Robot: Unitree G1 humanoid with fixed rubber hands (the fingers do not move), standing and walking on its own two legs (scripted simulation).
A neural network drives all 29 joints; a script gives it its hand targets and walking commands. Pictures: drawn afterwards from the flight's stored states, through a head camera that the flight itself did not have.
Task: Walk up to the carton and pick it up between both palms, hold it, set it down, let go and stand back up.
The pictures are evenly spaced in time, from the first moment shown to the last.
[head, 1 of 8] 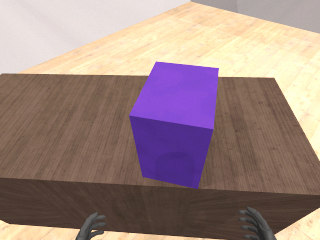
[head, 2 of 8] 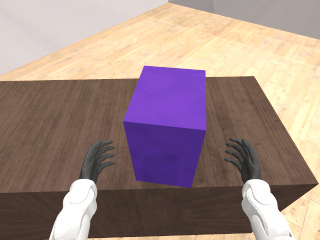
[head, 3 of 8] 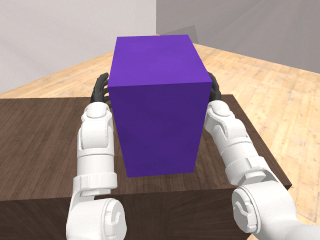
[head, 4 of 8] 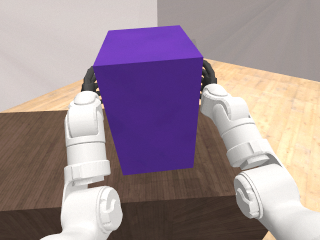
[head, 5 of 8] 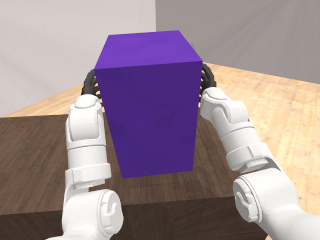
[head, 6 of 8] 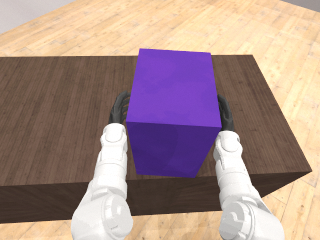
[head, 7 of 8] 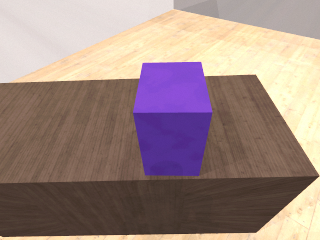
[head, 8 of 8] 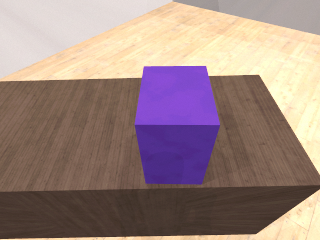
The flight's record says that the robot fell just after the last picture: no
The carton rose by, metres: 0.24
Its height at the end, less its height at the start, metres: +0.00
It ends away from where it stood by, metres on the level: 0.01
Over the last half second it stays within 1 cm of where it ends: yes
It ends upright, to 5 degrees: yes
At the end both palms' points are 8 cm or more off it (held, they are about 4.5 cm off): yes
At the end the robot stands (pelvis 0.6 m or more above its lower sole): yes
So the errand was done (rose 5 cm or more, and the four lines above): yes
